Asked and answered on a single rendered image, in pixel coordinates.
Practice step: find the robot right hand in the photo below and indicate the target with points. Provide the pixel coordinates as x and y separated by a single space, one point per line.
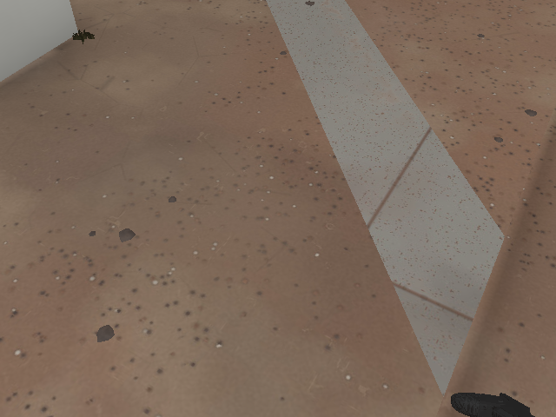
486 405

